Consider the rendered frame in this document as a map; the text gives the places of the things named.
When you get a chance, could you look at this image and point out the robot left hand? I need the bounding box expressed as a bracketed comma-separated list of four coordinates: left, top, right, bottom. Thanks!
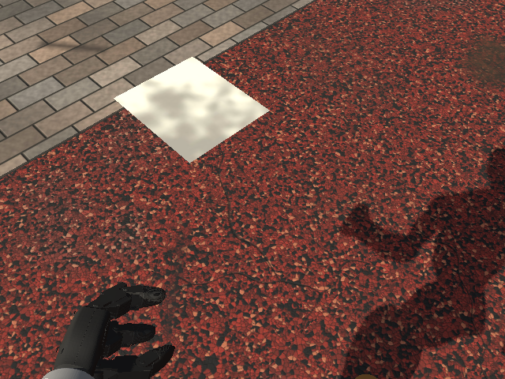
[53, 282, 175, 379]

